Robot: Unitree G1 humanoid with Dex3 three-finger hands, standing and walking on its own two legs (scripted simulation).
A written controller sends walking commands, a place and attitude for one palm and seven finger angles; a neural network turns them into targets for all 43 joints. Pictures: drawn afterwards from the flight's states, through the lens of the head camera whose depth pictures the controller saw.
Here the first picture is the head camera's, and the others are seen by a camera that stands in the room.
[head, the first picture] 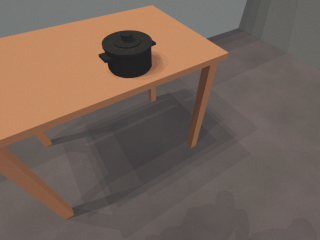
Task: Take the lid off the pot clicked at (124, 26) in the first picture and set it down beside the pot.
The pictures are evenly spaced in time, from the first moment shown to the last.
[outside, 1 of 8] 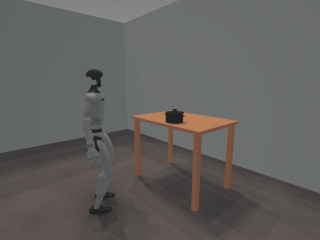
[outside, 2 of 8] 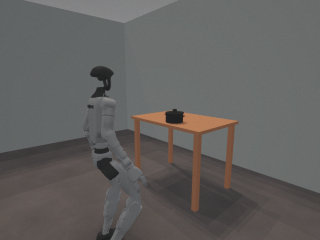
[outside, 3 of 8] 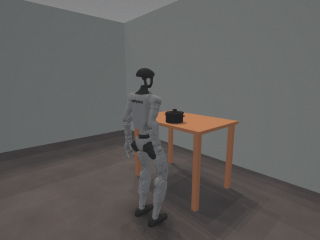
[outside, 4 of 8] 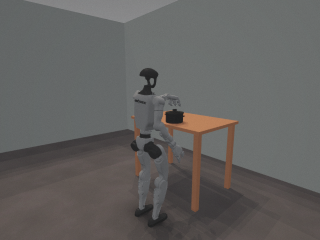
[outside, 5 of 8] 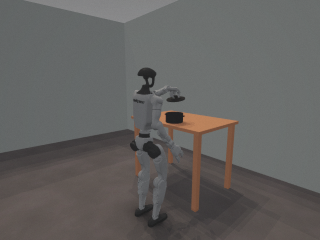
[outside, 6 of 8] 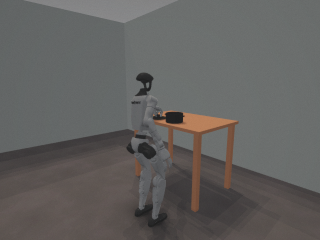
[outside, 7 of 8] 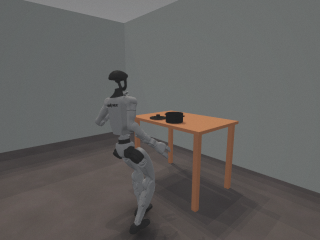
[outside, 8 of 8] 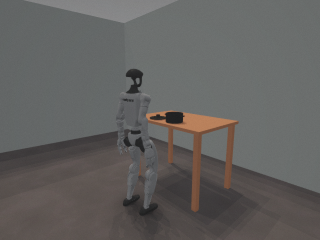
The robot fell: no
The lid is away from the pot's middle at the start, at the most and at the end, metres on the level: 0.00 0.25 0.25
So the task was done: yes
